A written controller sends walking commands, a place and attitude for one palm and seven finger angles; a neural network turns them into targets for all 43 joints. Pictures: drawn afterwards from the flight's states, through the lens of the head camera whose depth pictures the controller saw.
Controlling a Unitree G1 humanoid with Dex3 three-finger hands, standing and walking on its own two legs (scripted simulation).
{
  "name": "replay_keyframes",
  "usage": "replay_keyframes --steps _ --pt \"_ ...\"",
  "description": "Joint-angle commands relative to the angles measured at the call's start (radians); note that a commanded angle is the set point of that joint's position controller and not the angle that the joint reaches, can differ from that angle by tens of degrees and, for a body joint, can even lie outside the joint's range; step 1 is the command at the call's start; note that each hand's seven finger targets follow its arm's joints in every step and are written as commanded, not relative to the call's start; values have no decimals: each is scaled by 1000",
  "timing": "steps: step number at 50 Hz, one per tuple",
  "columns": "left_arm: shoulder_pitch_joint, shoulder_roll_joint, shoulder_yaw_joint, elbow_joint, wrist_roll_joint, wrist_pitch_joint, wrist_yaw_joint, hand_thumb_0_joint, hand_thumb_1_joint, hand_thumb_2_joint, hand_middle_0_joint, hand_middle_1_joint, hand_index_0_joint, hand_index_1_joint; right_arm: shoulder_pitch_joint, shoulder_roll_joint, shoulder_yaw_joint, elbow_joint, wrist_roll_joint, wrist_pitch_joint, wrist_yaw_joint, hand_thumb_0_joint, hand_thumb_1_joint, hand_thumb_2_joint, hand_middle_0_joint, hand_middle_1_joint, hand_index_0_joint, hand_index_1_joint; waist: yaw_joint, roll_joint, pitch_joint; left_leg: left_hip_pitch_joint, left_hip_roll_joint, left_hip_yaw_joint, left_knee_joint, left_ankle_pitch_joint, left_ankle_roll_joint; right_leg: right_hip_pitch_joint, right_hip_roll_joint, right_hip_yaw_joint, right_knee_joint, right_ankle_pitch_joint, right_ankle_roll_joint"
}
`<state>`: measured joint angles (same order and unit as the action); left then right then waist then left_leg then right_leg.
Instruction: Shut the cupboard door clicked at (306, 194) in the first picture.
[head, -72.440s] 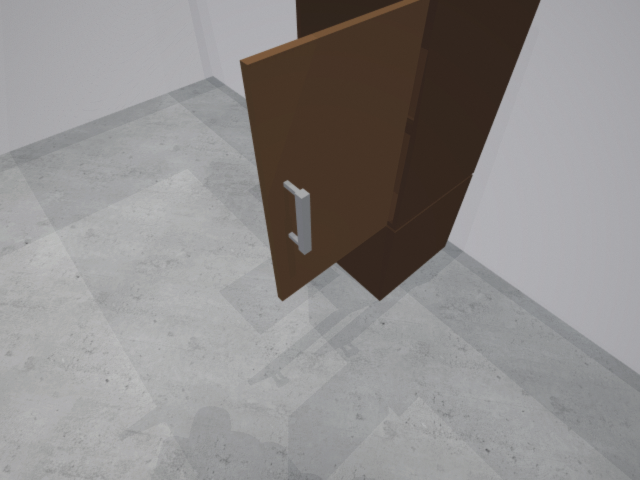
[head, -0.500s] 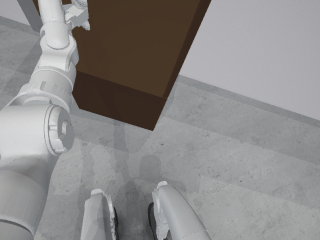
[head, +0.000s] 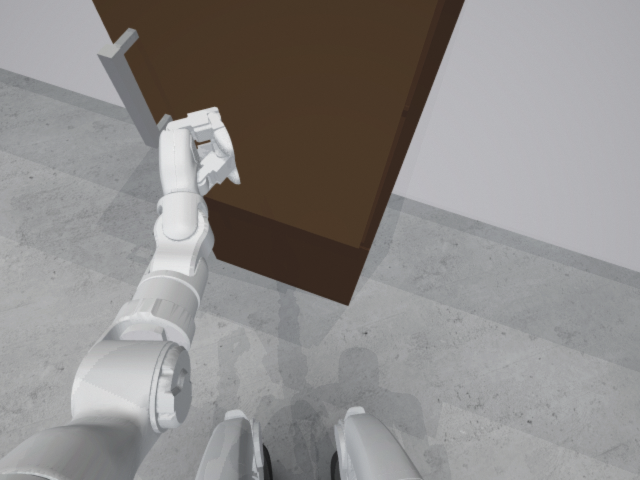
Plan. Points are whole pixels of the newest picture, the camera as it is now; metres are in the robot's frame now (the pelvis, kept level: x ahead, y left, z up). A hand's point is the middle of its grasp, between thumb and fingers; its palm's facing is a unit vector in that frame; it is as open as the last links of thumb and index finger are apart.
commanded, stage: pull the fist back off the door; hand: left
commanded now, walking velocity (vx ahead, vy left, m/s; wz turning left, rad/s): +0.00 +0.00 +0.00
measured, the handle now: (142, 93) +0.62 +0.18 +0.05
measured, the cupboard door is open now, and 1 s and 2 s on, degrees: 0 0 0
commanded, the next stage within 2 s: draw the hand back to the body in 0.08 s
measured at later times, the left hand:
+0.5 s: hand (181, 193) +0.42 +0.11 +0.10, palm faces +0.05 -1.00 -0.05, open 3.1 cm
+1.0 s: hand out of the picture +0.29 +0.20 +0.19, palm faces +0.19 -0.95 -0.25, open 3.4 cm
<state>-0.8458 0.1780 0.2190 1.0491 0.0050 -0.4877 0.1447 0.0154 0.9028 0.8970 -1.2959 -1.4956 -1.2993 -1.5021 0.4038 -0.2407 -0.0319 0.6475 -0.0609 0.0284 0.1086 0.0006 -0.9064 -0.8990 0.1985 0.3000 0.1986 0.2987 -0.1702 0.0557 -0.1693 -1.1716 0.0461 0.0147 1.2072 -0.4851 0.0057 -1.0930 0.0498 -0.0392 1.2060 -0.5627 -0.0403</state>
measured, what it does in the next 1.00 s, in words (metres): rises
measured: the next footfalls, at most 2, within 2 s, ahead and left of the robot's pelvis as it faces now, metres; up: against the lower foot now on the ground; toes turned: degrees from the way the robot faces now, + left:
none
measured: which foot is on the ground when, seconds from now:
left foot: down 0.00-1.00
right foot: down 0.00-1.00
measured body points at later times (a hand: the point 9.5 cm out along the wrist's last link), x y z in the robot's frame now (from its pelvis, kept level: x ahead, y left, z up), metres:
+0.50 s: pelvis +0.01 -0.01 +0.04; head +0.09 -0.03 +0.49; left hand +0.41 +0.16 +0.11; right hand +0.08 -0.25 -0.09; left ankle +0.04 +0.12 -0.63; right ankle +0.00 -0.10 -0.63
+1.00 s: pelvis +0.03 +0.01 +0.10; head +0.01 -0.01 +0.55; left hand +0.28 +0.25 +0.21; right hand +0.23 -0.21 +0.03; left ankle +0.04 +0.12 -0.63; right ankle +0.00 -0.10 -0.63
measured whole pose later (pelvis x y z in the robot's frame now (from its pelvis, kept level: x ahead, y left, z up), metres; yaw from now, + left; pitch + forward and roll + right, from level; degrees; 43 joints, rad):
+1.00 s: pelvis +0.03 +0.01 +0.10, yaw +2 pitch +0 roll +0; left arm 0.12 0.27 0.06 0.01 -0.07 -0.05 0.07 0.02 0.90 0.89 -0.98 -1.15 -0.98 -1.15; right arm 0.16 -0.23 0.04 0.53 0.05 0.04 -0.09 0.01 -0.91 -0.90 0.20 0.30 0.20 0.30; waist 0.02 0.05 -0.04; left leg -0.28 0.00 0.03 0.55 -0.27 0.02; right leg -0.20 0.01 -0.02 0.54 -0.34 -0.02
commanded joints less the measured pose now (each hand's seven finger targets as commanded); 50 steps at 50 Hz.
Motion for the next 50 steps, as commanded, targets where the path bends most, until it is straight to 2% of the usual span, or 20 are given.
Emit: replay_keyframes --steps 1,4,7,10,11,13,14,15,17,21,23,25,29,33,35,36,39,41,45,50 --pt "-382 73 -58 -245 -8 -78 2 0 900 900 -1300 -1500 -1300 -1500 132 -144 -57 -47 10 3 -19 0 -900 -900 200 300 200 300 -29 -38 -457 422 -41 -25 -90 361 27 240 -5 32 -186 527 38" --pt "-420 71 -65 -286 -11 -109 6 0 900 900 -1300 -1500 -1300 -1500 110 -138 -60 -41 8 -1 -29 0 -900 -900 200 300 200 300 -23 -8 -483 460 -47 -28 -83 385 25 243 -10 36 -175 556 36" --pt "-410 58 -79 -231 -8 -119 2 0 900 900 -1300 -1500 -1300 -1500 85 -132 -54 -36 6 -1 -34 0 -900 -900 200 300 200 300 -29 -37 -449 420 -51 -23 -76 354 28 245 -14 46 -180 552 42" --pt "-413 84 -66 -156 2 -112 -8 0 900 900 -1300 -1500 -1300 -1500 64 -132 -47 -35 8 4 -41 0 -900 -900 200 300 200 300 -28 -38 -431 380 -55 -19 -68 320 28 237 -19 55 -176 530 44" --pt "-384 126 -25 -186 -5 -109 -12 0 900 900 -1300 -1500 -1300 -1500 60 -136 -48 -49 11 7 -42 0 -900 -900 200 300 200 300 -2 -43 -461 382 -57 -14 -78 315 29 279 -19 64 -184 533 45" --pt "-282 181 20 -299 -29 -104 -29 0 900 900 -1300 -1500 -1300 -1500 42 -139 -45 -97 21 13 -45 0 -900 -900 200 300 200 300 65 16 -582 457 -61 -7 -112 378 24 386 -19 70 -181 600 36" --pt "-220 155 -2 -353 -42 -92 -44 0 900 900 -1300 -1500 -1300 -1500 27 -128 -42 -115 31 14 -46 0 -900 -900 200 300 200 300 80 32 -601 500 -59 -2 -131 416 21 417 -19 63 -191 640 34" --pt "-173 145 -13 -405 -58 -77 -58 0 900 900 -1300 -1500 -1300 -1500 20 -125 -41 -129 40 15 -47 0 -900 -900 200 300 200 300 86 1 -594 514 -58 2 -148 424 22 454 -17 63 -211 663 37" --pt "-49 128 -39 -479 -81 -32 -82 0 900 900 -1300 -1500 -1300 -1500 9 -122 -39 -157 58 17 -54 0 -900 -900 200 300 200 300 97 -70 -538 501 -58 12 -192 399 28 528 -16 69 -260 686 44" --pt "6 110 -76 -591 -127 37 -117 0 900 900 -1300 -1500 -1300 -1500 -19 -122 -30 -169 84 12 -85 0 -900 -900 200 300 200 300 70 -149 -378 501 -57 17 -265 292 39 567 -26 84 -367 597 65" --pt "29 141 -62 -664 -145 36 -127 0 900 900 -1300 -1500 -1300 -1500 -37 -125 -24 -171 91 -1 -103 0 -900 -900 200 300 200 300 79 -131 -344 540 -58 13 -295 276 41 584 -29 90 -402 550 62" --pt "81 117 -91 -687 -154 32 -144 0 900 900 -1300 -1500 -1300 -1500 -61 -118 -19 -163 95 -15 -110 0 -900 -900 200 300 200 300 80 -109 -296 583 -54 10 -327 263 39 567 -28 76 -428 499 56" --pt "224 126 -103 -744 -172 53 -188 0 900 900 -1300 -1500 -1300 -1500 -105 -118 -12 -174 107 -38 -117 0 -900 -900 200 300 200 300 110 -36 -243 669 -55 8 -383 265 37 573 -29 63 -472 448 45" --pt "400 170 -61 -832 -210 110 -220 0 900 900 -1217 -1410 -1217 -1410 -151 -123 -2 -212 117 -49 -124 0 -900 -900 200 300 200 300 148 -79 -204 708 -55 6 -441 295 38 647 -30 50 -504 469 41" --pt "429 176 -54 -918 -224 131 -233 0 900 900 -1163 -1350 -1163 -1350 -186 -118 2 -228 123 -59 -128 0 -900 -900 200 300 200 300 155 -53 -182 738 -54 9 -465 300 37 660 -32 45 -518 479 41" --pt "485 229 -117 -979 -117 183 -177 0 900 900 -1135 -1320 -1135 -1320 -233 -91 1 -241 124 -18 -151 0 -900 -900 200 300 200 300 170 -79 -204 788 -54 10 -525 300 32 731 -70 104 -585 502 52" --pt "553 229 -108 -1090 -97 275 -109 0 900 900 -1053 -1230 -1053 -1230 -275 -87 14 -255 124 7 -188 0 -900 -900 200 300 200 300 160 -51 -114 868 -49 12 -592 320 38 763 -69 78 -649 519 53" --pt "609 228 -103 -1118 -93 314 -88 0 900 900 -997 -1170 -997 -1170 -298 -85 24 -254 123 10 -201 0 -900 -900 200 300 200 300 163 -89 -56 904 -46 6 -638 311 40 778 -62 59 -692 477 49" --pt "679 223 -105 -1240 -79 354 -66 0 900 900 -887 -1050 -887 -1050 -325 -80 40 -254 118 -13 -211 0 -900 -900 200 300 200 300 171 3 -32 1033 -39 -9 -713 368 35 819 -47 28 -743 465 25" --pt "812 230 -71 -1350 -75 390 -55 0 900 900 -750 -900 -750 -900 -339 -78 51 -249 105 -41 -201 0 -900 -900 200 300 200 300 184 -7 17 1096 -32 -21 -783 423 26 883 -43 8 -797 492 22"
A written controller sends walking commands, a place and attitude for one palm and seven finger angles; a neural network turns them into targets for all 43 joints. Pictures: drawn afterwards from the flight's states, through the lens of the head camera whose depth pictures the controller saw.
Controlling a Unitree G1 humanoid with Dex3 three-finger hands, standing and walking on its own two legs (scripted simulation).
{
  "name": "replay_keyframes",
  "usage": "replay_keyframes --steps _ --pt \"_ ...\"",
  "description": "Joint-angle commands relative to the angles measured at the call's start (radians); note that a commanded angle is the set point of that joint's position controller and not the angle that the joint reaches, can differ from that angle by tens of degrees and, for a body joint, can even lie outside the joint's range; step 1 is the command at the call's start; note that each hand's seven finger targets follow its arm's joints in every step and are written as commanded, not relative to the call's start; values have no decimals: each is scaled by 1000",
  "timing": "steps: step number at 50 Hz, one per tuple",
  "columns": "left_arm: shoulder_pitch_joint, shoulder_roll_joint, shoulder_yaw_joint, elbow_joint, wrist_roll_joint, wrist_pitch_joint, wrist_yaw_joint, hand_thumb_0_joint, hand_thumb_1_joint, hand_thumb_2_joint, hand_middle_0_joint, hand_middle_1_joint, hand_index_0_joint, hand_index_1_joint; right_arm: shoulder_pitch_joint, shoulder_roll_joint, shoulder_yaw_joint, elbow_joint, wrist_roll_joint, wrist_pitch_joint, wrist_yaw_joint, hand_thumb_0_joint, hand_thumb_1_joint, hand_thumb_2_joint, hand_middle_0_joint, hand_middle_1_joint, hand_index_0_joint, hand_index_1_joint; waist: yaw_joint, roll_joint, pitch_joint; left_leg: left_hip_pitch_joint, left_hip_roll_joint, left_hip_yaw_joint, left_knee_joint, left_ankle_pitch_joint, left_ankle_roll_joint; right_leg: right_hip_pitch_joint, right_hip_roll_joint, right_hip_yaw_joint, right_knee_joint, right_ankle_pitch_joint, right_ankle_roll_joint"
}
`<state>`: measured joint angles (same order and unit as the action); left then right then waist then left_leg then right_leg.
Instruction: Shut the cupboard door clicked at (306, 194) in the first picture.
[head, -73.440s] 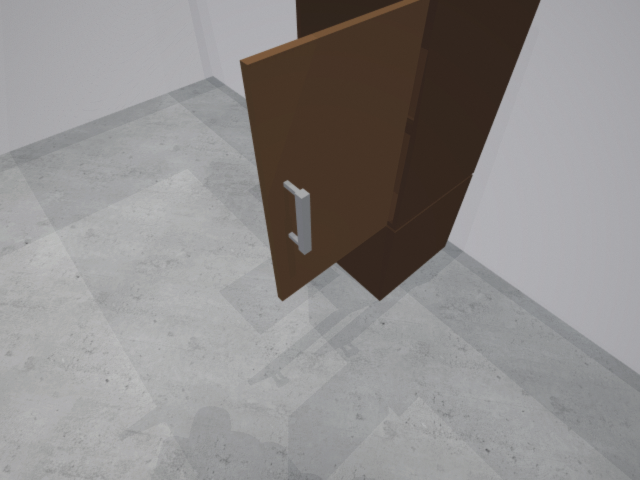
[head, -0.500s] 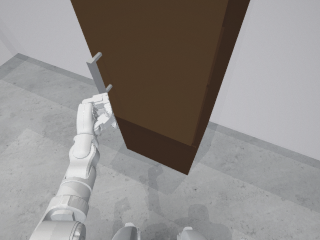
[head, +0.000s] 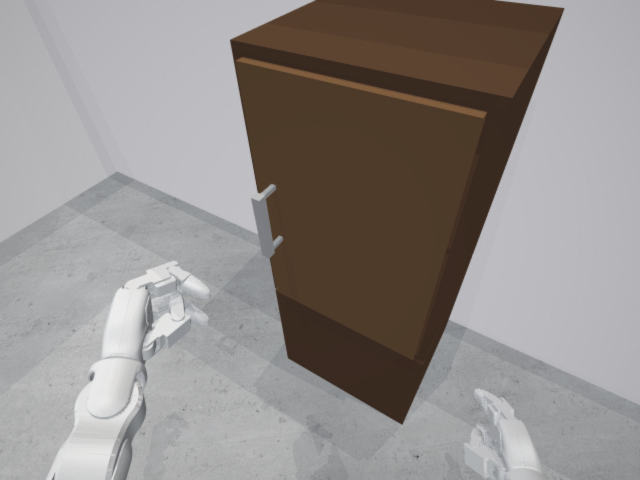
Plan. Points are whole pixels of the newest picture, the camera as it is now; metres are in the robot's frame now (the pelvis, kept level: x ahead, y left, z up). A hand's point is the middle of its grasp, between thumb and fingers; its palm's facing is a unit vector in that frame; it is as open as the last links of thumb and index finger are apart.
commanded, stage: draw the hand back to the body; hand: left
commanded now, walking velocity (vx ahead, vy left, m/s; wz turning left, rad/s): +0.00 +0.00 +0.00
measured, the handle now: (269, 221) +0.60 +0.15 -0.05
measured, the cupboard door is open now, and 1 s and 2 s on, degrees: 0 0 0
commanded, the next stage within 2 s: step back with the hand held close in 0.78 s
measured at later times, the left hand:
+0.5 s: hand (20, 351) +0.18 +0.28 +0.17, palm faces +0.49 -0.76 -0.43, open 6.8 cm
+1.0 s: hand (51, 348) +0.19 +0.26 +0.17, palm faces +0.45 -0.79 -0.42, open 7.4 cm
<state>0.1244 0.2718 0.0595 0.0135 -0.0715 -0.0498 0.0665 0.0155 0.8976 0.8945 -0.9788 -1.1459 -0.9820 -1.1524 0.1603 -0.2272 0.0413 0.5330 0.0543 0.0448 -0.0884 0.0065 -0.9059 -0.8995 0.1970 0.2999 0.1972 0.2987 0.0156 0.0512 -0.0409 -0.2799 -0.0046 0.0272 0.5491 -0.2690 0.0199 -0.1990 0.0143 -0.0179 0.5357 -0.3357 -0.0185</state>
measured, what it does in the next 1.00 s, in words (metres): stands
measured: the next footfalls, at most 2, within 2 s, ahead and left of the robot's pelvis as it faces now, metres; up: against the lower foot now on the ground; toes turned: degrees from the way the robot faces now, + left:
none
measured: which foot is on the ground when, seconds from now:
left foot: down 0.00-1.00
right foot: down 0.00-1.00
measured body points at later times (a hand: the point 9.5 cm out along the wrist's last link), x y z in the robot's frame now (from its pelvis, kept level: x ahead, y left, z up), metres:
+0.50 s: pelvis +0.01 +0.00 +0.01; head -0.02 -0.03 +0.46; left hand +0.15 +0.32 +0.20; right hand +0.19 -0.21 -0.08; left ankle +0.01 +0.11 -0.73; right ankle -0.03 -0.11 -0.73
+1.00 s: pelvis +0.00 -0.01 +0.01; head -0.02 -0.04 +0.46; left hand +0.16 +0.30 +0.19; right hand +0.19 -0.23 -0.08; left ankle +0.01 +0.11 -0.73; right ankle -0.03 -0.11 -0.73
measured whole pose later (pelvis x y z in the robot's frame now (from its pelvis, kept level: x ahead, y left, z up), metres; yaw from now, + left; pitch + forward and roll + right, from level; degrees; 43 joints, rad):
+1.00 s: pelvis +0.00 -0.01 +0.01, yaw +1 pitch -2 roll -1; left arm 0.47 0.35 0.36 -0.35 -0.07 -0.10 0.10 0.01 0.89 0.89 -0.21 -0.30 -0.21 -0.30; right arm 0.19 -0.24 0.02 0.61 0.02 -0.06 -0.07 0.01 -0.90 -0.90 0.20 0.30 0.20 0.30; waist 0.03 0.09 -0.03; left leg -0.21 0.02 0.00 0.48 -0.24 0.01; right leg -0.09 0.04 -0.04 0.39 -0.27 -0.03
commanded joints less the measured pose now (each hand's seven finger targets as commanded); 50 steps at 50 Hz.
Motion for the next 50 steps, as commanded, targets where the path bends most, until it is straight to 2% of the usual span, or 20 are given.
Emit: replay_keyframes --steps 1,4,8,9,10,12,13,16,20,23,27,29,33,37,38,45,46,47,49,50 --pt "-124 144 104 -337 -1 -42 25 0 900 900 -723 -870 -723 -870 -97 -92 -22 -134 -15 -62 -2 0 -900 -900 200 300 200 300 3 -11 -110 212 19 -33 -132 223 13 7 -8 -14 -133 280 -1" --pt "-55 158 140 -374 -1 -29 26 0 900 900 -640 -780 -640 -780 -103 -91 -17 -126 -21 -73 4 0 -900 -900 200 300 200 300 10 3 -69 214 22 -36 -157 233 8 27 -10 -14 -159 281 -1" --pt "10 208 220 -453 0 -28 32 0 900 900 -530 -660 -530 -660 -114 -95 -20 -115 -30 -92 8 0 -900 -900 200 300 200 300 23 5 -65 227 27 -41 -171 259 4 51 -6 -15 -181 290 -2" --pt "19 204 222 -494 0 -30 33 0 900 900 -502 -630 -502 -630 -115 -89 -18 -118 -29 -95 11 0 -900 -900 200 300 200 300 22 41 -76 236 27 -40 -173 266 1 63 -11 -15 -176 290 -3" --pt "40 215 244 -504 -1 -32 37 0 900 900 -475 -600 -475 -600 -116 -88 -17 -114 -31 -99 13 0 -900 -900 200 300 200 300 28 46 -67 230 26 -44 -177 259 -1 64 -10 -18 -179 281 -4" --pt "73 231 276 -551 -1 -37 41 0 900 900 -420 -540 -420 -540 -119 -89 -22 -111 -33 -109 15 0 -900 -900 200 300 200 300 30 43 -71 233 28 -44 -178 256 -2 68 -9 -19 -182 276 -2" --pt "113 257 312 -552 -3 -38 44 0 900 900 -393 -510 -393 -510 -118 -94 -25 -104 -37 -119 15 0 -900 -900 200 300 200 300 38 15 -69 222 28 -47 -177 264 0 77 -7 -19 -188 286 -1" --pt "185 262 354 -586 -6 -46 48 0 900 900 -310 -420 -310 -420 -117 -89 -30 -99 -33 -127 19 0 -900 -900 200 300 200 300 42 26 -60 213 28 -40 -173 270 -1 80 -12 -21 -182 289 0" --pt "254 305 436 -626 -12 -62 55 0 900 900 -200 -300 -200 -300 -115 -92 -39 -92 -31 -146 19 0 -900 -900 200 300 200 300 51 34 -48 197 26 -36 -168 263 0 81 -15 -21 -183 285 0" --pt "259 226 363 -537 -8 -54 46 0 900 900 -200 -300 -200 -300 -110 -104 -48 -77 -31 -153 17 0 -900 -900 200 300 200 300 33 -41 23 188 29 -31 -172 226 9 30 -15 -21 -203 251 8" --pt "186 246 359 -551 -2 -63 54 0 900 900 -200 -300 -200 -300 -112 -108 -52 -75 -31 -158 6 0 -900 -900 200 300 200 300 33 -25 14 199 22 -31 -179 156 16 16 -19 -13 -208 174 11" --pt "183 267 376 -575 -2 -72 57 0 900 900 -200 -300 -200 -300 -116 -106 -52 -75 -32 -167 3 0 -900 -900 200 300 200 300 41 -14 -19 207 19 -30 -179 156 19 38 -24 -6 -210 171 9" --pt "201 312 421 -601 -1 -82 63 0 900 900 -200 -300 -200 -300 -123 -103 -49 -67 -37 -183 -2 0 -900 -900 200 300 200 300 54 25 -25 200 13 -23 -166 190 17 59 -26 2 -216 215 6" --pt "223 285 412 -586 -5 -86 59 0 900 900 -200 -300 -200 -300 -123 -91 -46 -68 -36 -188 0 0 -900 -900 200 300 200 300 51 42 20 194 15 -15 -169 180 12 37 -24 1 -222 206 6" --pt "237 286 416 -569 -7 -84 56 0 900 900 -200 -300 -200 -300 -121 -94 -48 -64 -37 -188 -1 0 -900 -900 200 300 200 300 52 16 27 189 17 -16 -168 190 13 39 -23 1 -230 218 7" --pt "243 267 401 -560 -13 -83 46 0 900 900 -200 -300 -200 -300 -118 -95 -53 -71 -36 -181 2 0 -900 -900 200 300 200 300 47 -2 6 207 19 -8 -169 191 19 43 -27 10 -231 219 14" --pt "168 359 486 -601 1 -119 56 0 900 900 -200 -300 -200 -300 -103 -123 -64 -92 -30 -159 5 0 -900 -900 200 300 200 300 11 -6 46 138 37 -31 -90 132 34 -53 -92 106 -286 241 13" --pt "232 310 442 -544 0 -127 54 0 900 900 -200 -300 -200 -300 -100 -115 -65 -71 -37 -145 5 0 -900 -900 200 300 200 300 1 -40 30 130 31 -40 -56 120 30 -65 -126 118 -294 238 1" --pt "264 308 434 -559 3 -146 55 0 900 900 -200 -300 -200 -300 -99 -109 -70 -74 -37 -128 4 0 -900 -900 200 300 200 300 0 -71 1 115 33 -40 -27 156 24 -61 -155 115 -261 333 -7" --pt "287 298 427 -559 3 -147 57 0 900 900 -200 -300 -200 -300 -90 -112 -76 -76 -36 -120 3 0 -900 -900 200 300 200 300 -3 -53 -31 121 38 -40 -31 179 22 -49 -156 105 -232 357 -11"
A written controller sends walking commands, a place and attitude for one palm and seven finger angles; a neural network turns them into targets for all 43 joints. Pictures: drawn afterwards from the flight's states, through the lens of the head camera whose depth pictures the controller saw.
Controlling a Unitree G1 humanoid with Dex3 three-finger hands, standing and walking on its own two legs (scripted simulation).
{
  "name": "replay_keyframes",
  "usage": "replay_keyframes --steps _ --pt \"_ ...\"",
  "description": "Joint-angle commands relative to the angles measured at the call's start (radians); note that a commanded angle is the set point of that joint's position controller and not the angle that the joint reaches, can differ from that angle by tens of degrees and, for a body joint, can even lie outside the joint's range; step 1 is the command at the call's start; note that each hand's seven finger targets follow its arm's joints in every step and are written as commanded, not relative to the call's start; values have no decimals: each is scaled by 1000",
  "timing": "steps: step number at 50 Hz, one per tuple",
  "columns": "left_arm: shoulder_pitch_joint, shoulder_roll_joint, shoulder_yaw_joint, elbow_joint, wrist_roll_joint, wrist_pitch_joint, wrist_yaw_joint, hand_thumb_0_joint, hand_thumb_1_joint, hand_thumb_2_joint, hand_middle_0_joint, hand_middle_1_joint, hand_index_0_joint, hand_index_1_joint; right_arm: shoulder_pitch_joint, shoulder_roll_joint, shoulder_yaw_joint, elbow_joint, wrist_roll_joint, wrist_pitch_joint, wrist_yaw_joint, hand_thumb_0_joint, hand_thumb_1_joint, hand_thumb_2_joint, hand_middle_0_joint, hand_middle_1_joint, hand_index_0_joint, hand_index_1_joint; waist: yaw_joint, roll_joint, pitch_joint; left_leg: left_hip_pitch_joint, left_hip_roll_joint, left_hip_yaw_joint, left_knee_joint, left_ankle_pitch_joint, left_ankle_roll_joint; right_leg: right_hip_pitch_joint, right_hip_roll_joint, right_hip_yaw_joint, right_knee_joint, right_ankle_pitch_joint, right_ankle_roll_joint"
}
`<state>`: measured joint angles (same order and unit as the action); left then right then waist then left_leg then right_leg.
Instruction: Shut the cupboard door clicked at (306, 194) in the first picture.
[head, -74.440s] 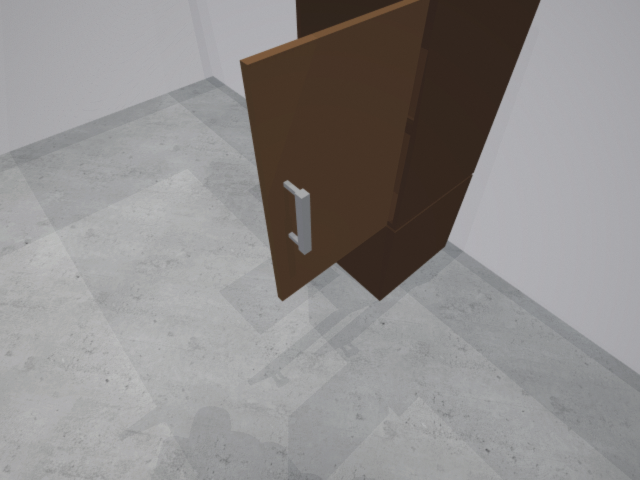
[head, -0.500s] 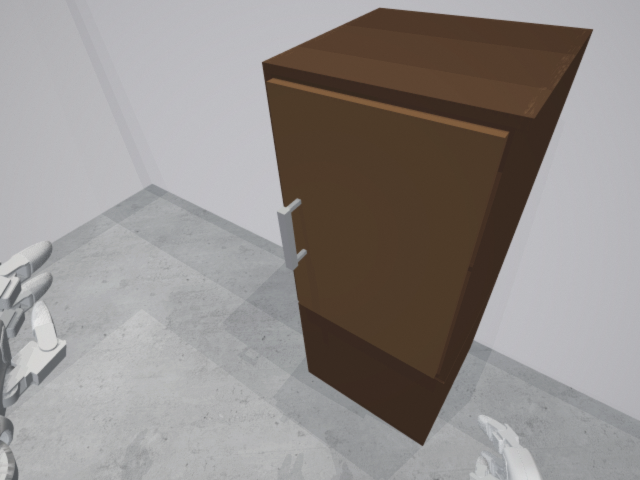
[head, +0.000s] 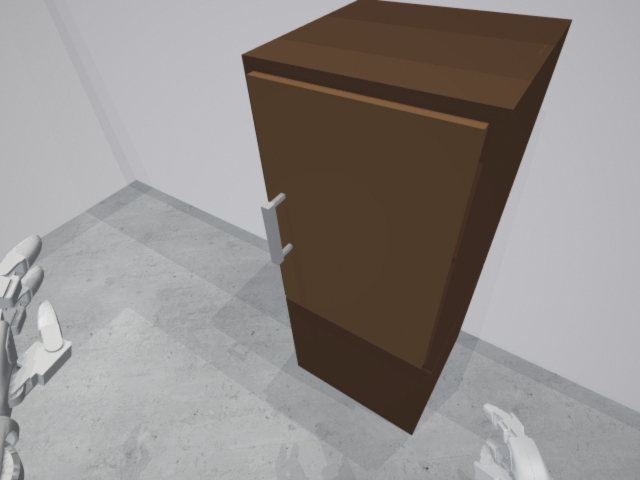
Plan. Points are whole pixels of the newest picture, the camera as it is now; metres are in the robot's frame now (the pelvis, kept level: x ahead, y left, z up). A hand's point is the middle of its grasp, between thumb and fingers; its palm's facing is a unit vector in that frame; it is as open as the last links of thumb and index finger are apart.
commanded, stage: step back with the hand held close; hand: left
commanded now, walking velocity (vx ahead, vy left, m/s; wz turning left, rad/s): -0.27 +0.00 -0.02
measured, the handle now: (279, 229) +0.60 +0.15 -0.06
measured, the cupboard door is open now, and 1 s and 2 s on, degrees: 0 0 0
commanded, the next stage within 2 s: stop stepping back and stand still in 1.30 s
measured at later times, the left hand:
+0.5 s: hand (7, 393) +0.15 +0.30 +0.15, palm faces +0.39 -0.78 -0.48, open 7.4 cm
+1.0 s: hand out of the picture +0.07 +0.32 +0.17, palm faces +0.48 -0.76 -0.45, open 7.4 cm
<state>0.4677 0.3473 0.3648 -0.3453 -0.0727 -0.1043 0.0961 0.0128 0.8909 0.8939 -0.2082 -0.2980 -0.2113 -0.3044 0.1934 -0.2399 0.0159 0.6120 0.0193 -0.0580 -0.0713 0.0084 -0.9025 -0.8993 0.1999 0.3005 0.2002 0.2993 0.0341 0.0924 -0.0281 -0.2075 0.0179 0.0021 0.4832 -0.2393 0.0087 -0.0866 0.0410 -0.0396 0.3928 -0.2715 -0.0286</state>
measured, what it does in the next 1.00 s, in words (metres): walks backwards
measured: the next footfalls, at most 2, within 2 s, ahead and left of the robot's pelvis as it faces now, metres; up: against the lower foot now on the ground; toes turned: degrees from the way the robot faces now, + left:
right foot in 1.14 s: -0.21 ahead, -0.10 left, +0.00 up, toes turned +2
left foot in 1.52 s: -0.09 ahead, +0.15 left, +0.00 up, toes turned -1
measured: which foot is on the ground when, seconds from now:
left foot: down 0.00-1.00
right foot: down 0.00-0.90, up 0.92-1.00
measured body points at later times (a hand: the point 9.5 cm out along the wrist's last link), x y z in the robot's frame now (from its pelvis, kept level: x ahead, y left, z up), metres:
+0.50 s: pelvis -0.05 +0.03 -0.01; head -0.05 +0.03 +0.44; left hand +0.12 +0.34 +0.18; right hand +0.12 -0.22 -0.09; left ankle +0.01 +0.11 -0.74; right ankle -0.03 -0.10 -0.74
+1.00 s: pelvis -0.13 +0.04 -0.02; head -0.12 +0.07 +0.43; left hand +0.04 +0.36 +0.19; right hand +0.03 -0.20 -0.09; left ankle +0.01 +0.12 -0.74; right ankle -0.11 -0.10 -0.71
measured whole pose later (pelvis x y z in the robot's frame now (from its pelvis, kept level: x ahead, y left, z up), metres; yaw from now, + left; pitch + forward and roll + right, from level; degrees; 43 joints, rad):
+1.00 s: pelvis -0.13 +0.04 -0.02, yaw +3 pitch +0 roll -6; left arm 0.50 0.46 0.47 -0.51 -0.04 -0.24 0.16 0.01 0.89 0.89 -0.21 -0.30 -0.21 -0.30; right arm 0.23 -0.20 -0.01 0.62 0.00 -0.06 -0.08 0.01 -0.90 -0.90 0.20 0.30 0.20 0.30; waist -0.03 0.04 0.00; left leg -0.51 0.03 0.00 0.59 -0.08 0.08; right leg -0.39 0.09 0.00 0.80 -0.38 0.01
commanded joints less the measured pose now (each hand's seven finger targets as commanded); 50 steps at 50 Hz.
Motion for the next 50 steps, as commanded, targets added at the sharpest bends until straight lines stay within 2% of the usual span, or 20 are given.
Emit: replay_keyframes --steps 1,5,11,16,22,23,26,30,33,36,38,39,41,43,44,45,46,48,49,50 --pt "-43 221 121 -216 3 -96 29 0 900 900 -200 -300 -200 -300 -121 -103 -53 -160 -1 -11 -16 0 -900 -900 200 300 200 300 -25 -55 -69 60 22 -16 19 192 33 -152 -174 113 -61 321 1" --pt "3 257 157 -260 -2 -92 41 0 900 900 -200 -300 -200 -300 -117 -115 -58 -186 0 18 -31 0 -900 -900 200 300 200 300 -23 -22 -150 85 56 -34 -13 463 33 -88 -119 53 42 455 26" --pt "55 269 175 -268 -9 -74 51 0 900 900 -200 -300 -200 -300 -109 -117 -64 -218 7 59 -34 0 -900 -900 200 300 200 300 -25 -63 -168 26 74 -46 -26 473 27 -64 -107 58 84 456 29" --pt "89 268 177 -265 -12 -78 59 0 900 900 -200 -300 -200 -300 -108 -117 -65 -224 9 64 -33 0 -900 -900 200 300 200 300 -26 -76 -127 -77 76 -60 -50 259 33 -90 -116 86 60 308 26" --pt "64 272 190 -308 6 -118 73 0 900 900 -200 -300 -200 -300 -104 -126 -61 -223 3 37 -40 0 -900 -900 200 300 200 300 -33 -6 -68 -269 93 -118 -153 -138 59 -54 -79 85 69 67 32" --pt "50 295 212 -313 12 -125 74 0 900 900 -200 -300 -200 -300 -112 -135 -63 -221 0 31 -43 0 -900 -900 200 300 200 300 -31 12 -59 -318 102 -133 -176 -203 69 -28 -68 86 84 53 36" --pt "23 256 192 -323 27 -146 74 0 900 900 -200 -300 -200 -300 -93 -137 -62 -218 -3 8 -43 0 -900 -900 200 300 200 300 -31 72 -47 -454 140 -189 -254 -367 90 63 -28 59 187 36 45" --pt "-7 249 194 -329 41 -161 71 0 900 900 -200 -300 -200 -300 -81 -139 -66 -207 -10 -20 -39 0 -900 -900 200 300 200 300 -31 86 -41 -542 161 -201 -251 -442 108 108 -14 75 250 51 46" --pt "-11 266 208 -331 48 -165 69 0 900 900 -200 -300 -200 -300 -68 -142 -75 -199 -14 -28 -30 0 -900 -900 200 300 200 300 -32 5 -43 -514 114 -151 -147 -451 87 31 -50 136 168 -57 22" --pt "-25 250 170 -354 36 -171 80 0 900 900 -200 -300 -200 -300 -52 -114 -70 -181 -19 -31 -17 0 -900 -900 200 300 200 300 -44 -122 -16 -301 31 -81 77 -273 30 -275 -181 282 -34 -219 -46" --pt "-33 280 184 -363 32 -173 98 0 900 900 -200 -300 -200 -300 -40 -110 -71 -152 -24 -28 -13 0 -900 -900 200 300 200 300 -51 -165 -44 -179 0 -45 189 -156 3 -375 -254 313 -83 -160 -83" --pt "-28 273 173 -356 30 -172 103 0 900 900 -200 -300 -200 -300 -43 -95 -65 -150 -21 -24 -12 0 -900 -900 200 300 200 300 -54 -184 -46 -158 1 -43 206 -129 0 -393 -268 293 -80 -138 -84" --pt "-28 288 187 -360 27 -176 110 0 900 900 -200 -300 -200 -300 -53 -97 -65 -150 -15 -19 -15 0 -900 -900 200 300 200 300 -57 -171 -44 -129 9 -52 175 -126 8 -423 -242 243 -60 -136 -62" --pt "-15 307 211 -373 25 -187 114 0 900 900 -200 -300 -200 -300 -64 -112 -68 -155 -16 -24 -26 0 -900 -900 200 300 200 300 -58 -55 -26 -174 60 -127 21 -214 30 -413 -151 164 9 -210 -20" --pt "-1 291 209 -378 26 -194 111 0 900 900 -200 -300 -200 -300 -72 -115 -61 -163 -15 -31 -30 0 -900 -900 200 300 200 300 -56 33 -19 -273 124 -206 -123 -324 51 -328 -78 102 114 -230 9" --pt "7 281 227 -382 34 -203 107 0 900 900 -200 -300 -200 -300 -93 -133 -63 -170 -16 -44 -34 0 -900 -900 200 300 200 300 -46 178 -38 -472 236 -337 -316 -529 99 -116 17 46 345 -150 40" --pt "-10 290 249 -391 37 -209 100 0 900 900 -200 -300 -200 -300 -97 -130 -71 -165 -22 -53 -35 0 -900 -900 200 300 200 300 -33 217 -67 -565 303 -406 -383 -580 130 -5 56 39 497 -98 45" --pt "-10 314 268 -396 33 -220 86 0 900 900 -200 -300 -200 -300 -92 -120 -85 -154 -27 -71 -24 0 -900 -900 200 300 200 300 -31 120 -123 -456 302 -359 -326 -448 126 -47 55 65 544 -143 41" --pt "24 281 243 -377 25 -219 81 0 900 900 -200 -300 -200 -300 -92 -112 -84 -150 -29 -77 -17 0 -900 -900 200 300 200 300 -30 99 -115 -422 284 -306 -302 -401 115 -70 48 53 507 -184 34" --pt "54 265 231 -357 18 -214 77 0 900 900 -200 -300 -200 -300 -90 -112 -86 -144 -27 -80 -9 0 -900 -900 200 300 200 300 -30 127 -105 -397 268 -261 -303 -387 97 -81 51 30 462 -210 28"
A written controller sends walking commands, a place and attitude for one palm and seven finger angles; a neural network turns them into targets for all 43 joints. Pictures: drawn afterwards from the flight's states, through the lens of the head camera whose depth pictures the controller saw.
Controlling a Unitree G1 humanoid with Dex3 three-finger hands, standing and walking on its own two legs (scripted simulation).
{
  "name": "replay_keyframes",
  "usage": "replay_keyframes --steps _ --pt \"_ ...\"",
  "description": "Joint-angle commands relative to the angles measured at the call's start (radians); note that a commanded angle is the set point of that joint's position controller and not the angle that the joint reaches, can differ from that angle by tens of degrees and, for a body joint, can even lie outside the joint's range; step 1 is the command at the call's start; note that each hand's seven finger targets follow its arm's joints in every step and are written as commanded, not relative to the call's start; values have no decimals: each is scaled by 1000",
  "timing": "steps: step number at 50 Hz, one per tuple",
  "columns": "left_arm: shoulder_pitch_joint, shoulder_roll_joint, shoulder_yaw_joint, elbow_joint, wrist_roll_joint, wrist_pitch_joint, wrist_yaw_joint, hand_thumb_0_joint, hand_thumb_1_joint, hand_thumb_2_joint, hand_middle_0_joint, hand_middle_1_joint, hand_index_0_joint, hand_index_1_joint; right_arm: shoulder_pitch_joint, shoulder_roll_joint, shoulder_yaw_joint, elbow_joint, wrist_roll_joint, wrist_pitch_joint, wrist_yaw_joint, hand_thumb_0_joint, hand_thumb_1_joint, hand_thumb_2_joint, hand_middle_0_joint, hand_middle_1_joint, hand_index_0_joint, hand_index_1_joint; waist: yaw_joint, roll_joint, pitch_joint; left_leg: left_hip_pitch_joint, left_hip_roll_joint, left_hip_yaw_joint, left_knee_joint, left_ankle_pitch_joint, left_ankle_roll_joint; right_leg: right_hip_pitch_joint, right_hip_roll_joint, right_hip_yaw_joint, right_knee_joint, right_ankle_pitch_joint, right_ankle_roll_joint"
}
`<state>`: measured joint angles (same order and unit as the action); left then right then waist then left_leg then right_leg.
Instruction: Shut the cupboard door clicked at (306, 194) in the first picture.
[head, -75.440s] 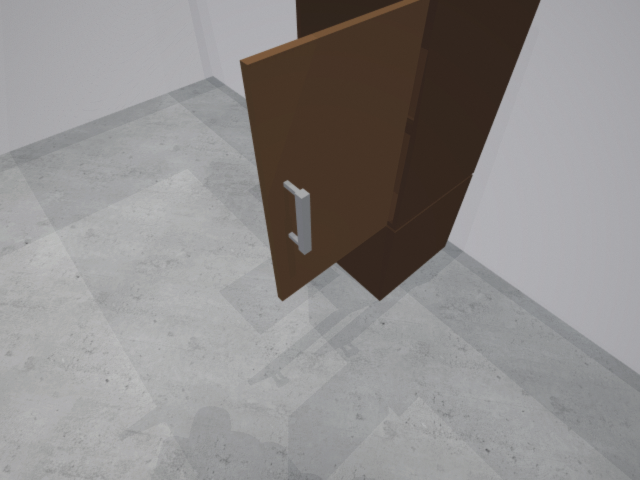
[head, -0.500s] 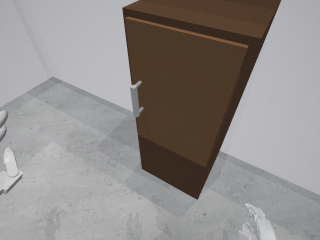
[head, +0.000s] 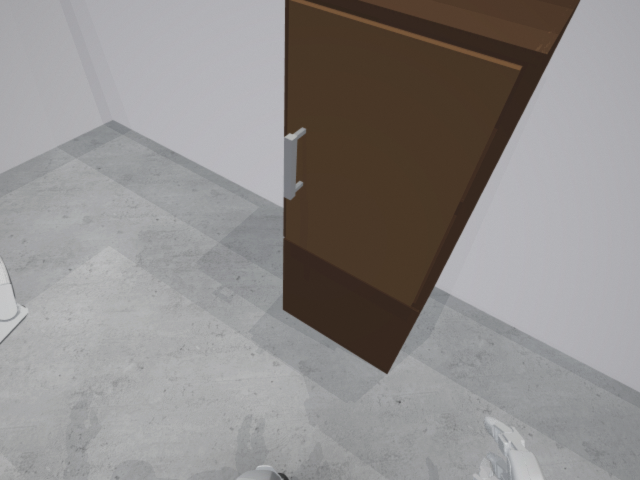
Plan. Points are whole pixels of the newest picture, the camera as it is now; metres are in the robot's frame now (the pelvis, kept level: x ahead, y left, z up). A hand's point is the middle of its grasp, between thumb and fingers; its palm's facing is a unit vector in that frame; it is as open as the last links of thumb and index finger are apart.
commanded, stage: step back with the hand held close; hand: left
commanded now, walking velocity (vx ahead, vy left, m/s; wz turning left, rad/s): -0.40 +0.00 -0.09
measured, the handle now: (295, 164) +0.73 +0.07 -0.04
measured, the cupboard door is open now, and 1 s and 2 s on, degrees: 0 0 0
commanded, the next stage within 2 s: stop stepping back and stand still in 0.30 s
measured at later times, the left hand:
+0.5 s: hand out of the picture +0.11 +0.27 +0.19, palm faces +0.39 -0.83 -0.41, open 7.4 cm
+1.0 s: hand out of the picture +0.06 +0.32 +0.18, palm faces +0.47 -0.80 -0.36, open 7.4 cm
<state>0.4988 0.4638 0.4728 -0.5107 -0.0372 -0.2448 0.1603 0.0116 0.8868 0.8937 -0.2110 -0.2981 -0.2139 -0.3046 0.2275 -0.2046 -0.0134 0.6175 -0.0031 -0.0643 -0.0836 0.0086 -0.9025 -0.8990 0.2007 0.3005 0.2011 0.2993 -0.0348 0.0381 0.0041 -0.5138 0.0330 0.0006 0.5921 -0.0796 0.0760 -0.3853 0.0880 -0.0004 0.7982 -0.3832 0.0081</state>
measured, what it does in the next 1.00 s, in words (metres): walks backwards: right foot, then left foot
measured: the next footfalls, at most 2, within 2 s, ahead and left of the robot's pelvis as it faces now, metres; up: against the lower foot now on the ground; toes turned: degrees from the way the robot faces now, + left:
right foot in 0.14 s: -0.09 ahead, -0.14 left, +0.00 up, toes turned -1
left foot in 0.52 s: +0.04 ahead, +0.10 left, +0.00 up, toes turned -4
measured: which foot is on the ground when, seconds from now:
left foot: down 0.00-0.38, up 0.40-0.50, down 0.52-0.74, up 0.76-0.94, down 0.96-1.00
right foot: up 0.00-0.12, down 0.14-0.56, up 0.58-0.70, down 0.72-1.00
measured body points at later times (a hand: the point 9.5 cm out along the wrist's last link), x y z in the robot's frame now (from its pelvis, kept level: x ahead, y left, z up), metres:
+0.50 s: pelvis -0.09 +0.02 +0.00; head -0.12 +0.05 +0.45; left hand +0.08 +0.31 +0.21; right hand +0.03 -0.24 -0.07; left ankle +0.01 +0.10 -0.70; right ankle -0.13 -0.14 -0.72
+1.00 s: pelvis -0.15 +0.05 +0.01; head -0.18 +0.06 +0.46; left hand +0.03 +0.36 +0.20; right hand -0.05 -0.22 -0.09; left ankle -0.12 +0.18 -0.72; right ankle -0.17 -0.05 -0.72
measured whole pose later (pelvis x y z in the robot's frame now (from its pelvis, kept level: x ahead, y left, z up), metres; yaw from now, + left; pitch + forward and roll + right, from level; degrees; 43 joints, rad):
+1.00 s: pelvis -0.15 +0.05 +0.01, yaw -2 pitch -1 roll -1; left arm 0.47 0.37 0.40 -0.38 -0.05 -0.15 0.19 0.01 0.89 0.89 -0.21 -0.30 -0.21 -0.30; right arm 0.31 -0.24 -0.01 0.69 0.00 -0.08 -0.09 0.01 -0.90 -0.90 0.20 0.30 0.20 0.30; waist -0.02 0.00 -0.08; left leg -0.31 0.04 0.03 0.58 -0.24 0.01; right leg -0.23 0.01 -0.05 0.58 -0.34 -0.02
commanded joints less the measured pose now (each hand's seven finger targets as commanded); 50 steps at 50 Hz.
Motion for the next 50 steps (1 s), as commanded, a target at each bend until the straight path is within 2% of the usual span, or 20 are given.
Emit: replay_keyframes --steps 1,4,7,8,9,12,16,18,19,20,21,24,26,27,29,34,36,38,45,50 --pt "31 137 107 -203 -27 -71 8 0 900 900 -200 -300 -200 -300 -120 -141 -49 -146 -8 -79 8 0 -900 -900 200 300 200 300 40 198 -128 -64 235 -239 -418 -525 11 211 7 -26 -16 -113 -14" --pt "13 129 69 -218 -45 -79 -6 0 900 900 -200 -300 -200 -300 -109 -128 -35 -113 -10 -89 14 0 -900 -900 200 300 200 300 36 170 -145 94 192 -178 -370 -406 -58 186 -30 -18 -335 -82 -36" --pt "-71 184 83 -228 -40 -95 3 0 900 900 -200 -300 -200 -300 -90 -109 -25 -80 -18 -79 11 0 -900 -900 200 300 200 300 22 -25 -184 346 87 -8 -73 -116 -122 -33 -234 186 -505 95 -111" --pt "-130 207 85 -249 -29 -97 8 0 900 900 -200 -300 -200 -300 -94 -110 -26 -59 -23 -89 4 0 -900 -900 200 300 200 300 19 -38 -207 425 57 33 -43 -125 -136 -100 -240 141 -493 117 -104" --pt "-141 153 26 -240 -34 -82 4 0 900 900 -200 -300 -200 -300 -97 -114 -44 -66 1 -94 -5 0 -900 -900 200 300 200 300 -1 -87 -211 466 39 13 -16 -96 -116 -117 -212 99 -455 141 -82" --pt "-83 201 98 -260 -42 -59 -1 0 900 900 -200 -300 -200 -300 -146 -125 -38 -111 1 -82 -16 0 -900 -900 200 300 200 300 20 93 -189 404 116 -82 -206 28 -61 -44 -61 -7 -329 90 -4" --pt "46 214 180 -184 -71 -75 -18 0 900 900 -200 -300 -200 -300 -155 -128 -49 -136 -25 -52 -4 0 -900 -900 200 300 200 300 37 248 -166 0 209 -187 -483 -580 -132 265 12 -46 -206 -199 -76" --pt "88 236 185 -198 -75 -83 -17 0 900 900 -200 -300 -200 -300 -128 -104 -51 -134 -10 -47 7 0 -900 -900 200 300 200 300 40 81 -184 151 75 -7 -164 -377 -149 80 -115 52 -418 -201 -120" --pt "80 224 144 -233 -70 -84 -12 0 900 900 -200 -300 -200 -300 -115 -88 -43 -133 0 -51 10 0 -900 -900 200 300 200 300 29 -105 -156 314 -5 38 146 -254 -162 -186 -284 229 -566 -259 -172" --pt "54 228 126 -251 -54 -70 -1 0 900 900 -200 -300 -200 -300 -111 -93 -41 -121 -4 -52 12 0 -900 -900 200 300 200 300 34 -211 -101 300 -53 14 382 -271 -160 -315 -433 365 -642 -232 -231" --pt "42 199 110 -209 -40 -45 7 0 900 900 -200 -300 -200 -300 -99 -95 -40 -100 -13 -38 15 0 -900 -900 200 300 200 300 38 -240 -37 192 -18 -41 530 -314 -139 -322 -456 323 -620 -194 -244" --pt "-173 142 16 -132 -8 -5 19 0 900 900 -200 -300 -200 -300 -60 -128 -18 -86 -8 -44 -16 0 -900 -900 200 300 200 300 -25 -43 91 211 26 -62 31 -250 -105 -222 -241 68 -365 -60 -74" --pt "-221 136 21 -136 -8 -16 29 0 900 900 -200 -300 -200 -300 -81 -169 -24 -105 7 -85 -34 0 -900 -900 200 300 200 300 18 250 43 76 178 -303 -341 -390 -21 -16 -68 -5 -151 -73 1" --pt "-244 157 44 -158 -5 -34 33 0 900 900 -200 -300 -200 -300 -78 -162 -28 -117 14 -107 -38 0 -900 -900 200 300 200 300 32 180 -7 53 210 -377 -393 -538 6 81 -33 6 -127 -42 7" --pt "-135 164 86 -203 -8 -33 18 0 900 900 -200 -300 -200 -300 -76 -146 -25 -122 2 -114 -27 0 -900 -900 200 300 200 300 24 305 -99 32 208 -432 -558 -845 -59 148 22 -12 28 -141 3" --pt "96 157 81 -324 -21 5 5 0 900 900 -200 -300 -200 -300 -74 -105 -22 -152 -6 -101 24 0 -900 -900 200 300 200 300 31 151 -164 26 76 -113 -371 -548 -105 367 1 -61 -336 -69 -51" --pt "104 190 117 -298 -20 19 11 0 900 900 -200 -300 -200 -300 -62 -98 -25 -137 -19 -69 27 0 -900 -900 200 300 200 300 23 -44 -122 66 -17 14 27 -357 -117 197 -218 208 -547 -158 -154" --pt "7 203 141 -239 -27 22 31 0 900 900 -200 -300 -200 -300 -52 -112 -31 -97 -18 -48 25 0 -900 -900 200 300 200 300 23 -184 -79 13 -32 -24 387 -278 -114 21 -422 468 -679 -334 -259" --pt "-122 103 -5 -14 5 33 40 0 900 900 -200 -300 -200 -300 -65 -121 -19 -90 1 -61 -21 0 -900 -900 200 300 200 300 18 -98 41 231 -1 62 -44 -282 -52 -30 -265 171 -524 -237 -129" --pt "-73 145 51 -176 -10 7 31 0 900 900 -200 -300 -200 -300 -79 -130 -16 -110 6 -86 -20 0 -900 -900 200 300 200 300 13 122 -34 229 204 -257 -353 -445 19 74 -82 -20 -215 14 -3"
